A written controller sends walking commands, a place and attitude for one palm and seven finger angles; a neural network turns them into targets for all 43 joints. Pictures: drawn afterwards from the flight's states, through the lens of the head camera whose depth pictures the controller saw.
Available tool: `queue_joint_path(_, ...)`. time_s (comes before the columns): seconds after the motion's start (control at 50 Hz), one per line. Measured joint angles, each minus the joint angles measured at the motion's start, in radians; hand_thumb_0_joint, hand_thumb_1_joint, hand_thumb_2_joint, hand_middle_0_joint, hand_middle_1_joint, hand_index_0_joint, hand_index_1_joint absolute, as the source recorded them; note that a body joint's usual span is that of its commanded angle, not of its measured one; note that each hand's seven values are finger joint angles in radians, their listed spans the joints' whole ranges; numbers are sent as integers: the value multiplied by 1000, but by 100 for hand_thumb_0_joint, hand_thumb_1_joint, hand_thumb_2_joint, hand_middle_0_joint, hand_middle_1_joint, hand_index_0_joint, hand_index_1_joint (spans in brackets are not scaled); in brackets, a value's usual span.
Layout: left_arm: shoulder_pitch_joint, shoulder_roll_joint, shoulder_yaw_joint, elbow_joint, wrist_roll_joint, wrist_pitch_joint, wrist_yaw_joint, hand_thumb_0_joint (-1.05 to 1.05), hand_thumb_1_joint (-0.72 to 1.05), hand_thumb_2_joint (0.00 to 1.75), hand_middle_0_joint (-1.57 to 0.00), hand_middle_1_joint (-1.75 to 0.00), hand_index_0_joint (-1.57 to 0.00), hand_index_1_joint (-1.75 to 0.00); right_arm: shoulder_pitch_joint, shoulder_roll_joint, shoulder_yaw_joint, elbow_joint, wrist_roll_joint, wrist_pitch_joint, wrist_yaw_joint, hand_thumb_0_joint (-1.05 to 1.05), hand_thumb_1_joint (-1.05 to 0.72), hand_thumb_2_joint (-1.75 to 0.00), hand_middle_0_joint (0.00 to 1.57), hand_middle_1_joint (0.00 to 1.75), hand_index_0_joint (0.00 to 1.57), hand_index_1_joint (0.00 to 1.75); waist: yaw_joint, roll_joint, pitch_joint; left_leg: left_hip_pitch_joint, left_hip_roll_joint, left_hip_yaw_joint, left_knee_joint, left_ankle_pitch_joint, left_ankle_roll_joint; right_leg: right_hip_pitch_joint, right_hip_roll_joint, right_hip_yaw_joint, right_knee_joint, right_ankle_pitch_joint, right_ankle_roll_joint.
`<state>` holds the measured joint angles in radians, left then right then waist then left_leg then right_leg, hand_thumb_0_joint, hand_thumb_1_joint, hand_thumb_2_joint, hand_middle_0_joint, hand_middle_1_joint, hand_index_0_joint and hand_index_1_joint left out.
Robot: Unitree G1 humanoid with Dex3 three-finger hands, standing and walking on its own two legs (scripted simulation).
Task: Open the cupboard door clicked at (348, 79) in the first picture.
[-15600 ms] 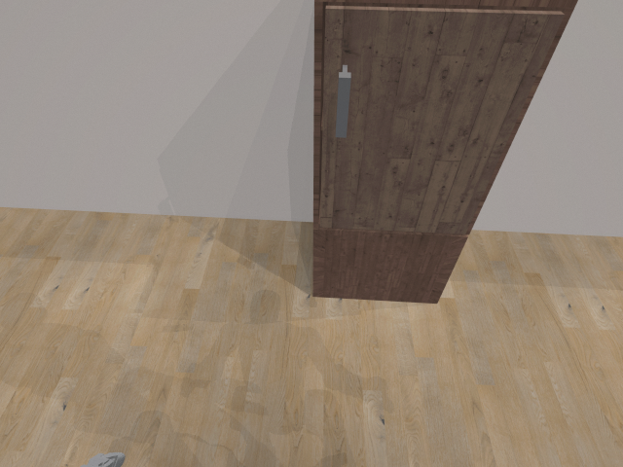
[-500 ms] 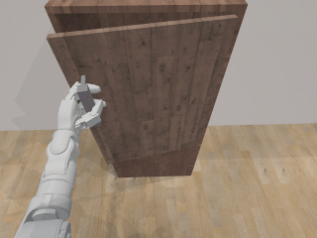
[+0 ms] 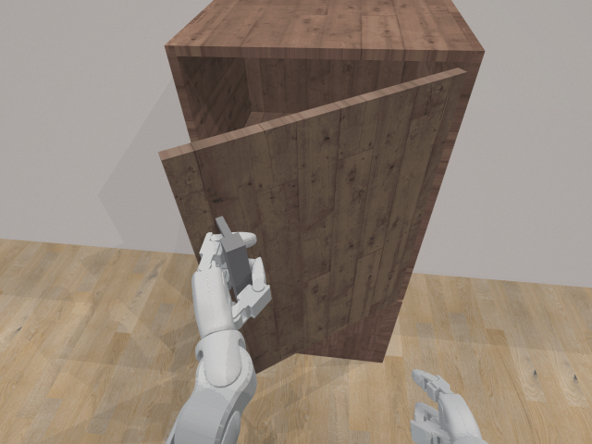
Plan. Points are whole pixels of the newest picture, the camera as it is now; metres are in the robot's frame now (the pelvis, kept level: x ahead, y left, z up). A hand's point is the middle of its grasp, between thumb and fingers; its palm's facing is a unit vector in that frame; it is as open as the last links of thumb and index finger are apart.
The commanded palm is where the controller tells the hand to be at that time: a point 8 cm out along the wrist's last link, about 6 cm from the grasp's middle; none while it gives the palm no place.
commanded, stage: pull the door open along its arc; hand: left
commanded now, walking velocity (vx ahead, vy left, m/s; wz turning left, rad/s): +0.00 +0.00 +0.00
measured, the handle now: (234, 264) +0.33 +0.11 +0.10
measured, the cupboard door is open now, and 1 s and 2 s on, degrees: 35 39 41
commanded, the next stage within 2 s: open thumb and fingers to let go in 0.06 s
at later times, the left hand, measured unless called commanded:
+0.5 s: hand (273, 304) +0.27 +0.05 +0.10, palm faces +0.33 -0.94 +0.00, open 8.9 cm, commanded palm +0.22 +0.10 +0.10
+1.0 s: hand (272, 306) +0.27 +0.05 +0.10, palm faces +0.28 -0.96 +0.00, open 14.5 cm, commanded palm +0.22 +0.09 +0.10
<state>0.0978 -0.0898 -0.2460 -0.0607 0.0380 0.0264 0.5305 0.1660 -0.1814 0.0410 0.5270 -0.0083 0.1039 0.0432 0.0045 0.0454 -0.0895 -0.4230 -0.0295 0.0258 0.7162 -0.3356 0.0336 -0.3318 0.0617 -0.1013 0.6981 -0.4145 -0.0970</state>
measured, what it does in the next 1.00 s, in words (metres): stands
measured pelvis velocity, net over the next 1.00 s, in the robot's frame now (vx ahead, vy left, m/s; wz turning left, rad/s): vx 0.00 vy -0.02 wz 0.02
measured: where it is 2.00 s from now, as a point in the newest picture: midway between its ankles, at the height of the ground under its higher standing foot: outside the picture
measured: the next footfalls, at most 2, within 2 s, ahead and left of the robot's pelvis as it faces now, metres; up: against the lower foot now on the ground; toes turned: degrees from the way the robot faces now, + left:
none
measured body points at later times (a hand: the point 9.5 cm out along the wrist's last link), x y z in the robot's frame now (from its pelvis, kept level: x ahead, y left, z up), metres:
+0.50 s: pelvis +0.00 -0.03 +0.00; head -0.01 -0.06 +0.45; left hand +0.24 +0.10 +0.10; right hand +0.18 -0.24 -0.09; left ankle +0.02 +0.10 -0.71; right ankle -0.03 -0.05 -0.72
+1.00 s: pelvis +0.00 -0.02 +0.00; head -0.01 -0.05 +0.45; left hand +0.24 +0.10 +0.10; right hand +0.19 -0.23 -0.09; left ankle +0.02 +0.10 -0.72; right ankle -0.03 -0.05 -0.72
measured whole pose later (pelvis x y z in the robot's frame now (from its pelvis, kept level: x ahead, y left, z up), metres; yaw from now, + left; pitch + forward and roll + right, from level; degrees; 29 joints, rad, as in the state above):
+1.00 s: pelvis +0.00 -0.02 +0.00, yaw +1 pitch +1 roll +1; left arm 0.21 -0.06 -0.27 -0.10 0.01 -0.05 0.46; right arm 0.17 -0.21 0.03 0.55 -0.01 0.10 0.00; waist 0.01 0.05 -0.06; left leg -0.39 -0.02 0.00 0.68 -0.32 0.00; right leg -0.29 0.07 -0.12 0.67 -0.41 -0.13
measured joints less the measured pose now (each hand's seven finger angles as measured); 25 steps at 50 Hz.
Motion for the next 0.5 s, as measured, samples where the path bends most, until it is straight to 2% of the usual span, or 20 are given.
queue_joint_path(0.06,62,24,-36,-54,1,9,-11,-1,66,73,-34,-135,-36,-135,5,3,3,5,1,8,1,1,-91,-90,20,30,20,30,-7,5,3,15,5,-6,0,-1,-7,17,6,-5,-5,0,-7)
queue_joint_path(0.16,135,46,-58,-105,-18,12,-38,-1,66,72,-35,-134,-36,-135,14,-5,9,16,2,12,-10,1,-91,-90,20,30,20,30,-19,14,8,44,12,-12,-13,2,-18,49,14,-9,-23,4,-17)
queue_joint_path(0.32,68,15,-8,-26,-22,-9,-14,0,60,76,-37,-133,-36,-134,6,-29,-5,49,-6,5,-36,1,-91,-90,19,30,20,30,-6,10,21,46,13,-29,-31,20,-32,53,18,-25,-39,14,-31)
queue_joint_path(0.4,79,12,6,-27,-21,-28,-29,0,49,72,-36,-131,-36,-132,10,-30,-11,40,-6,2,-37,2,-91,-90,19,30,20,30,-1,4,21,48,12,-26,-47,27,-35,50,17,-22,-43,16,-35)
queue_joint_path(0.5,100,14,12,-33,-24,-46,-44,1,24,62,-35,-128,-35,-129,11,-31,-13,27,-4,1,-39,1,-91,-90,19,30,20,30,1,4,25,47,12,-26,-50,27,-37,46,18,-20,-41,14,-38)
